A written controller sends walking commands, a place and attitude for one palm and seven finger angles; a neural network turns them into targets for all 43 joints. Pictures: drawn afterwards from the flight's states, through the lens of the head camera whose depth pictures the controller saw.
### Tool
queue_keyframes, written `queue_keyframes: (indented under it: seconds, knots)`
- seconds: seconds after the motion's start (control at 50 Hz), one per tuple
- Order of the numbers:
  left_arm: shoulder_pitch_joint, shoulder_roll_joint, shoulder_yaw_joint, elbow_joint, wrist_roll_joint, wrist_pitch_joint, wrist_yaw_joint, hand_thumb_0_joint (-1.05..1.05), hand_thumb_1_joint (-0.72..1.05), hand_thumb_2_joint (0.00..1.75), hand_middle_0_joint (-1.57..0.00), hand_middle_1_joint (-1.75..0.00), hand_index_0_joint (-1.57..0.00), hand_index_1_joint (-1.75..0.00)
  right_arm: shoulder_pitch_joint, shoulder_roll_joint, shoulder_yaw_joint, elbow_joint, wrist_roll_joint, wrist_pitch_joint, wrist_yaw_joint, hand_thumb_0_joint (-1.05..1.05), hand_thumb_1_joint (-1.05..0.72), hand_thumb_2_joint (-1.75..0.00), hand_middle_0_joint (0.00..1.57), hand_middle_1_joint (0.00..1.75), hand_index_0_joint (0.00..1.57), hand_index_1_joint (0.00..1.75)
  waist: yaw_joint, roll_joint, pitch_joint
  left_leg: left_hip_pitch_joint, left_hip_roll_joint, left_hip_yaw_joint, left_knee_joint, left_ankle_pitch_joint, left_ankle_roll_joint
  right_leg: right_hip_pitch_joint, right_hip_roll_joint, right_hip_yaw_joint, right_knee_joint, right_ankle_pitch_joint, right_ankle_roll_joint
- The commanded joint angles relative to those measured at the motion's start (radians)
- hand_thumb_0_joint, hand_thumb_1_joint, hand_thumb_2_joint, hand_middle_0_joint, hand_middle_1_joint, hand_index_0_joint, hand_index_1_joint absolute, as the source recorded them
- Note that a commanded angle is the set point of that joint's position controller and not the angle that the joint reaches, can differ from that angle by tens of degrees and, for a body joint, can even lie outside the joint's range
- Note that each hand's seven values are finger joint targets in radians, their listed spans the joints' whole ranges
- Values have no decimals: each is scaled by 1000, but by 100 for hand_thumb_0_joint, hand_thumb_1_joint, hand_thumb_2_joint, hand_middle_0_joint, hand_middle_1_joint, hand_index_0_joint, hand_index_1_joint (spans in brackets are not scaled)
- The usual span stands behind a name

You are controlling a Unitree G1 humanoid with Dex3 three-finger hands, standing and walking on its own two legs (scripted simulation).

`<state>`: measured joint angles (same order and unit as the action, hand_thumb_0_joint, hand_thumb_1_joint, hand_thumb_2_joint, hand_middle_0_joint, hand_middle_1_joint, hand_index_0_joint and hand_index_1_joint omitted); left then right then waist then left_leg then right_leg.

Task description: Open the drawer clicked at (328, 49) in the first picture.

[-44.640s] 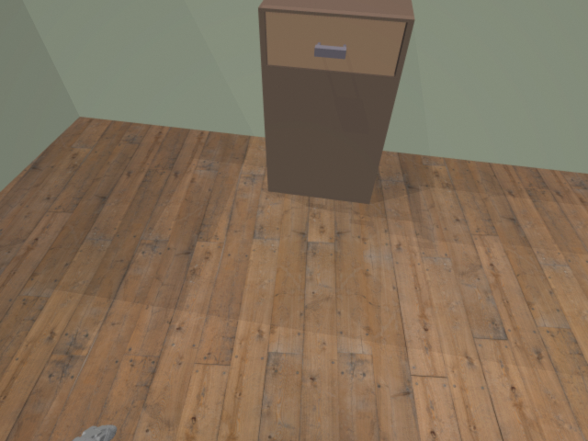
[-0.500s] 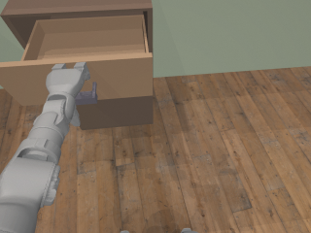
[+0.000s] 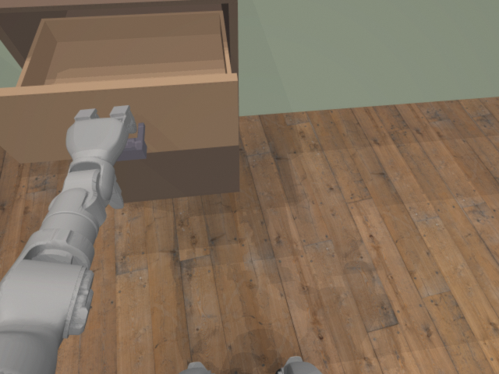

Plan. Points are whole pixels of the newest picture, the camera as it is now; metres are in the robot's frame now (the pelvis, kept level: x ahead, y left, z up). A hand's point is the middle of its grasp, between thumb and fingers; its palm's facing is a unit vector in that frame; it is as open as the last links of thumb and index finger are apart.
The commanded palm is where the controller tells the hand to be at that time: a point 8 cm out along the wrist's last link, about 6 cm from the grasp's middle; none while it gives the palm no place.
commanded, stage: lower the fingers behind the handle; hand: left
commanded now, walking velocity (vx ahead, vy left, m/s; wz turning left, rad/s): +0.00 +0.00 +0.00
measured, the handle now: (116, 140) +0.53 +0.22 +0.01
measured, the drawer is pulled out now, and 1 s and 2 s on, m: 0.24 0.24 0.24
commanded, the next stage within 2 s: lift the fingers back up to retry in 0.92 s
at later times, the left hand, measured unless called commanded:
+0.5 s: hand (114, 160) +0.48 +0.22 +0.01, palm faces -0.03 +0.00 -1.00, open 13.8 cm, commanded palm +0.47 +0.22 +0.04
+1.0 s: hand (115, 160) +0.48 +0.22 +0.00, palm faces -0.04 +0.00 -1.00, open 13.8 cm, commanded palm +0.47 +0.21 +0.04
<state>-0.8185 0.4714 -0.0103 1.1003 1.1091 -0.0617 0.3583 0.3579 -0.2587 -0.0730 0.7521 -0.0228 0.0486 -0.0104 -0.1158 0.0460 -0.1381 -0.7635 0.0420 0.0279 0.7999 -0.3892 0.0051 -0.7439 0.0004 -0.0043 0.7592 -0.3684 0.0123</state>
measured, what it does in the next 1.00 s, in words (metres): stands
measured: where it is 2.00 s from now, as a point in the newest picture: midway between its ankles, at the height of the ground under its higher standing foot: outside the picture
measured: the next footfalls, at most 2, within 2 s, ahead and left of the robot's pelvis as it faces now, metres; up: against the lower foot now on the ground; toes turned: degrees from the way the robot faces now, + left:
none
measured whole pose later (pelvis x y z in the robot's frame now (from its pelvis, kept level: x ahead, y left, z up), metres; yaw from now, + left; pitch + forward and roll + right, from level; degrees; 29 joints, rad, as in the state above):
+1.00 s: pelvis -0.05 +0.01 -0.03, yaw +0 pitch +24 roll -2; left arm -1.01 0.54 -0.05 1.21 1.11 -0.01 0.35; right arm 0.38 -0.26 -0.02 0.71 -0.01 0.03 -0.03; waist -0.17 0.05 -0.14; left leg -1.00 0.04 0.02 0.98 -0.40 0.02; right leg -0.97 0.00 0.00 0.93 -0.37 0.02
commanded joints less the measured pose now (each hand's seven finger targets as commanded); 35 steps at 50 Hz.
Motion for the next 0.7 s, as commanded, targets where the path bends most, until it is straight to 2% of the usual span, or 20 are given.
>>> queue_keyframes:
  seconds: [0.0,0.04,0.1,0.12,0.16,0.18,0.2,0.24,0.26,0.3,0.34,0.38,0.46,0.48,0.5,0.52,0.54,0.58,0.64,0.68]
  knots:
    - [-421,224,44,-181,-1,4,51,0,-50,30,-30,-120,-30,-120,145,-159,-56,-41,-6,-11,-10,0,-90,-90,20,30,20,30,-16,27,-441,294,-54,1,-17,475,29,188,56,-26,-43,429,-35]
    - [-402,256,74,-169,-5,7,53,0,-50,30,-30,-120,-30,-120,140,-164,-54,-37,-9,-8,-9,0,-90,-90,20,30,20,30,-9,19,-442,278,-55,2,-11,471,29,192,56,-22,-37,432,-36]
    - [-391,237,53,-149,4,12,57,0,-50,30,-30,-120,-30,-120,139,-161,-51,-41,-6,-9,-10,0,-90,-90,20,30,20,30,-11,8,-410,249,-55,0,-12,440,29,171,55,-27,-32,405,-36]
    - [-399,204,25,-142,1,16,56,0,-50,30,-30,-120,-30,-120,138,-159,-51,-46,-4,-10,-7,0,-90,-90,20,30,20,30,-19,18,-399,249,-56,-1,-14,411,28,153,57,-29,-36,373,-36]
    - [-401,244,59,-139,5,16,61,0,-50,30,-30,-120,-30,-120,143,-165,-51,-42,-6,-9,-8,0,-90,-90,20,30,20,30,-13,4,-425,247,-53,-3,-9,415,30,156,55,-28,-26,374,-35]
    - [-381,210,30,-115,4,24,59,0,-50,30,-30,-120,-30,-120,137,-162,-50,-46,-6,-9,-8,0,-90,-90,20,30,20,30,-18,11,-412,240,-56,1,-6,400,30,145,55,-27,-31,363,-36]
    - [-387,206,25,-93,4,31,59,0,-50,30,-30,-120,-30,-120,140,-162,-48,-42,-4,-9,-8,0,-90,-90,20,30,20,30,-27,-3,-378,223,-54,3,-7,378,30,129,54,-29,-35,350,-35]
    - [-388,245,49,-60,0,42,55,0,-50,30,-30,-120,-30,-120,139,-172,-41,-40,-4,-4,-10,0,-90,-90,20,30,20,30,-24,-30,-365,182,-57,0,-7,347,31,133,52,-26,-28,331,-35]
    - [-420,228,21,-75,8,41,54,0,-50,30,-30,-120,-30,-120,141,-168,-41,-46,-1,-5,-11,0,-90,-90,20,30,20,30,-32,-3,-373,190,-56,0,-7,339,31,118,52,-26,-27,319,-35]
    - [-408,201,4,-34,8,53,52,0,-50,30,-30,-120,-30,-120,145,-168,-41,-45,-2,-6,-11,0,-90,-90,20,30,20,30,-42,-20,-356,186,-54,-1,0,319,32,87,53,-30,-28,292,-34]
    - [-413,240,29,-18,4,60,46,0,-50,30,-30,-120,-30,-120,146,-174,-36,-45,-2,-2,-15,0,-90,-90,20,30,20,30,-37,-37,-361,155,-56,-2,6,304,33,98,51,-26,-20,289,-34]
    - [-428,193,-18,8,9,68,40,0,-50,30,-30,-120,-30,-120,148,-169,-34,-52,1,-4,-16,0,-90,-90,20,30,20,30,-54,-27,-336,141,-56,-2,10,269,34,59,50,-29,-19,254,-33]
    - [-444,229,-1,37,11,75,28,0,-50,30,-30,-120,-30,-120,154,-178,-29,-55,1,-3,-20,0,-90,-90,20,30,20,30,-60,-39,-334,112,-53,-9,25,239,36,24,49,-30,0,216,-31]
    - [-435,196,-26,42,9,77,23,0,-50,30,-30,-120,-30,-120,150,-174,-29,-62,0,-5,-21,0,-90,-90,20,30,20,30,-63,-28,-334,107,-54,-6,30,223,36,14,49,-29,0,203,-31]
    - [-432,196,-25,45,5,75,18,0,-50,30,-30,-120,-30,-120,150,-172,-27,-64,1,-8,-21,0,-90,-90,20,30,20,30,-62,-34,-329,94,-55,-4,34,206,37,13,47,-28,1,194,-30]
    - [-418,227,-4,56,2,79,13,0,-50,30,-30,-120,-30,-120,152,-177,-24,-67,2,-7,-23,0,-90,-90,20,30,20,30,-54,-45,-331,77,-55,-6,35,197,37,22,47,-27,6,188,-30]
    - [-446,233,-4,47,-1,77,8,0,-50,30,-30,-120,-30,-120,152,-180,-25,-66,2,-5,-25,0,-90,-90,20,30,20,30,-65,-45,-334,79,-53,-11,38,194,38,10,47,-27,9,182,-31]
    - [-462,229,-18,41,1,75,1,0,-50,30,-30,-120,-30,-120,154,-177,-22,-75,5,-9,-27,0,-90,-90,20,30,20,30,-66,-21,-335,73,-54,-10,40,161,38,-10,47,-28,10,146,-30]
    - [-487,260,-2,49,-4,72,-7,0,-50,30,-30,-120,-30,-120,159,-181,-17,-77,5,-12,-32,0,-90,-90,20,30,20,30,-73,-41,-334,47,-52,-15,47,127,41,-20,47,-27,13,113,-28]
    - [-498,241,-27,66,1,73,-9,0,-50,30,-30,-120,-30,-120,162,-179,-14,-82,9,-17,-35,0,-90,-90,20,30,20,30,-80,-31,-317,35,-53,-19,46,99,41,-48,46,-29,16,84,-26]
